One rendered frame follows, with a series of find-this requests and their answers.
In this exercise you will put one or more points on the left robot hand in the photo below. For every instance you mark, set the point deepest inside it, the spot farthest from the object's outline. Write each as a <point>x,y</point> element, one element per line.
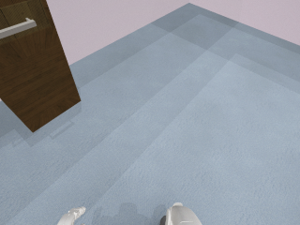
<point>71,216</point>

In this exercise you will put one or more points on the handle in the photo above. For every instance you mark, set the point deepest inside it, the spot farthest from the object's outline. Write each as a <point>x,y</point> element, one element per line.
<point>17,28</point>

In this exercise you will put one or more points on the cabinet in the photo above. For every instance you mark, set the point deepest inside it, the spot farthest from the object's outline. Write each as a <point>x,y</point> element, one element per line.
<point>36,82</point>

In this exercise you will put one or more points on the robot right thigh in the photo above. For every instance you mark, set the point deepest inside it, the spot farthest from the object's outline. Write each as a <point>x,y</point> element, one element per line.
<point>181,215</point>

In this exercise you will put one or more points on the drawer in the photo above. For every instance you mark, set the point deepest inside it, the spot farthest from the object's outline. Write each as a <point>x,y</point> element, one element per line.
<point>16,13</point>

